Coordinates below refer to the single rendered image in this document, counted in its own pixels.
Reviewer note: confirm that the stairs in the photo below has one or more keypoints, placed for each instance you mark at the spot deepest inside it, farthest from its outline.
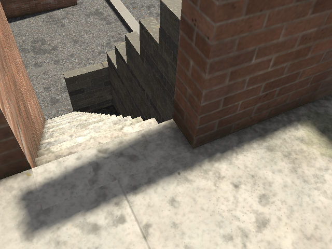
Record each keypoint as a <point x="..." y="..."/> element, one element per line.
<point x="76" y="131"/>

